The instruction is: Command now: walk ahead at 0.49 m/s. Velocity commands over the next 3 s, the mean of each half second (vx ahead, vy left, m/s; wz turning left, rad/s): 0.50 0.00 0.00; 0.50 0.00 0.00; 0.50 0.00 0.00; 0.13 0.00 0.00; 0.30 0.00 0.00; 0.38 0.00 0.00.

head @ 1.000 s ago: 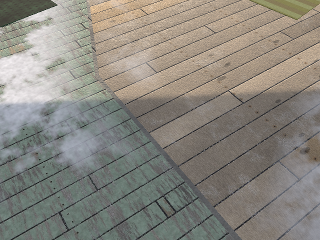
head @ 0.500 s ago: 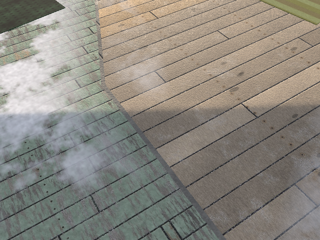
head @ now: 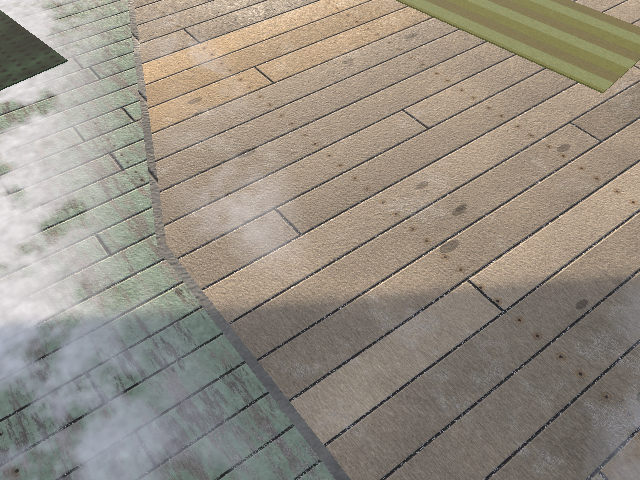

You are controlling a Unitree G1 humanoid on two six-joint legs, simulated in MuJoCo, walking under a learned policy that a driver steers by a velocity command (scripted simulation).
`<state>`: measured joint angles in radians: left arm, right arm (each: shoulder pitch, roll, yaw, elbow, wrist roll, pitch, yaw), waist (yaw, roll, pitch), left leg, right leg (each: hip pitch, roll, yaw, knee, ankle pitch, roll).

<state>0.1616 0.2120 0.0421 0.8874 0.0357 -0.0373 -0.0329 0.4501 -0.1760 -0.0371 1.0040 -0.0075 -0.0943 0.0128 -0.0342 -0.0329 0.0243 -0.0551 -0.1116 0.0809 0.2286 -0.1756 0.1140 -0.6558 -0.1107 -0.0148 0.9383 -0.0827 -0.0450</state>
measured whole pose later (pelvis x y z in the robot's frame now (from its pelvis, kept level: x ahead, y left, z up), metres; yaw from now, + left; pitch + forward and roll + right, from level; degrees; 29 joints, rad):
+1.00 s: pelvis +0.55 +0.01 +0.00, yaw +0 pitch -1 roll +0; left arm 0.29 0.21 0.05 1.00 0.03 -0.07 -0.01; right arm 0.26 -0.21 -0.06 1.00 -0.02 -0.09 0.01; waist 0.01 -0.03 0.05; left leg -0.22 -0.06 0.11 0.39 -0.17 0.10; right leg -0.45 -0.05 -0.01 1.13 -0.29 -0.08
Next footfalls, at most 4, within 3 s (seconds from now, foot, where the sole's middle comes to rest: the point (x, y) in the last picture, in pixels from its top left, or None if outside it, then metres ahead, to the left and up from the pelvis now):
0.28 right None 0.33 -0.11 -0.78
0.82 left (283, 428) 0.62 0.07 -0.78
1.38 right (354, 312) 0.92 -0.10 -0.78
1.84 left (289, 263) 1.08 0.06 -0.78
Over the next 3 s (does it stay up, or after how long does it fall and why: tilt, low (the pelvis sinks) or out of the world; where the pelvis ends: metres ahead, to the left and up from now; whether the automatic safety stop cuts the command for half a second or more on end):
stays up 1.23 0.04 -0.01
